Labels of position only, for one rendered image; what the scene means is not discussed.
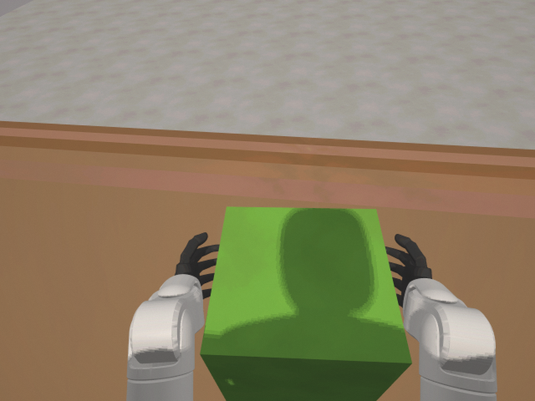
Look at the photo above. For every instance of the right robot forearm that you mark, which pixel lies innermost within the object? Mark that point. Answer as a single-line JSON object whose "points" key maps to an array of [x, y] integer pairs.
{"points": [[457, 354]]}

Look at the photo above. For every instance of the carton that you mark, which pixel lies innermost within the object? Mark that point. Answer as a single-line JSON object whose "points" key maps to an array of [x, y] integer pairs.
{"points": [[303, 307]]}

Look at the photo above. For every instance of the right robot hand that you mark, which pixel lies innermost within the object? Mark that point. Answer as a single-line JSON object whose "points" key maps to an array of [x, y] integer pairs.
{"points": [[415, 264]]}

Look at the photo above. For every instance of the left robot forearm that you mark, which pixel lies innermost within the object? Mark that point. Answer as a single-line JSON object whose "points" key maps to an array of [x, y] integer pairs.
{"points": [[161, 352]]}

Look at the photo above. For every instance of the left robot hand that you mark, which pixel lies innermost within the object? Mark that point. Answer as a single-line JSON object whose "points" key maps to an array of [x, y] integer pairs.
{"points": [[189, 261]]}

